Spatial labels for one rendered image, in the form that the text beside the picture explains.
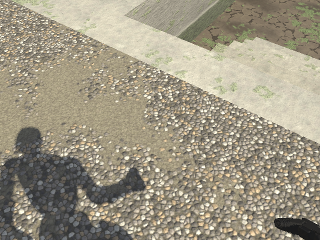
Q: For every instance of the right robot hand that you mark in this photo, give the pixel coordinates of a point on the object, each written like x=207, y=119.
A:
x=305, y=228

